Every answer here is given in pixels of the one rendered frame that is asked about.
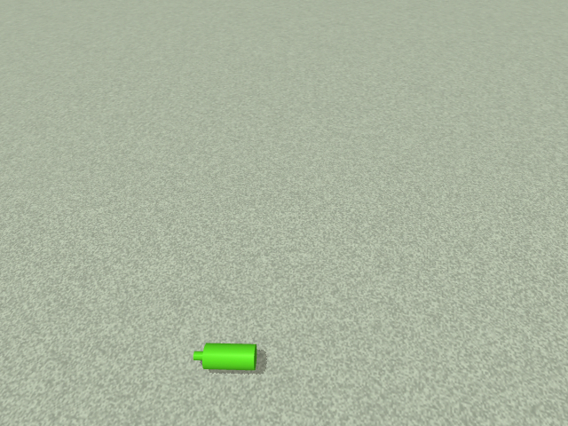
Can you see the bottle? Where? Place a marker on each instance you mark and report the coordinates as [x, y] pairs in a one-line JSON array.
[[227, 356]]

